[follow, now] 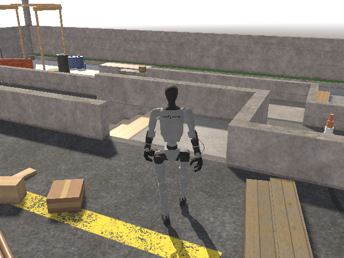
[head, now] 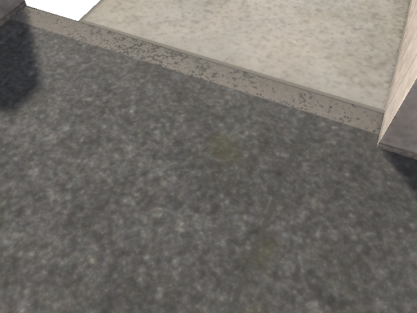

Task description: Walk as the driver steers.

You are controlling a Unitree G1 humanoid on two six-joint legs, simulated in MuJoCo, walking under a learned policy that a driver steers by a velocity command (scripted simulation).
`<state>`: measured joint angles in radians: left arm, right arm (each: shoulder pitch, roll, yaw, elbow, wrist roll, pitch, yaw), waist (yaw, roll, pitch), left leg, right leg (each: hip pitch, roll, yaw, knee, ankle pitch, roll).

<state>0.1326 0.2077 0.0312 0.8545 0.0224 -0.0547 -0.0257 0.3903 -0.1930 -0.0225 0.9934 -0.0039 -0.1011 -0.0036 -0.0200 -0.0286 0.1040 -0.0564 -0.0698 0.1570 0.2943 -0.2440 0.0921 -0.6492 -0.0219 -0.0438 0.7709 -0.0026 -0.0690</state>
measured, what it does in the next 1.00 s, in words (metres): walks ahead, turning right: right foot, then left foot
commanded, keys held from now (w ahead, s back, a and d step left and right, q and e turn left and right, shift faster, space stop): e+shift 0.54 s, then q+shift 0.38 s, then w+q+shift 0.08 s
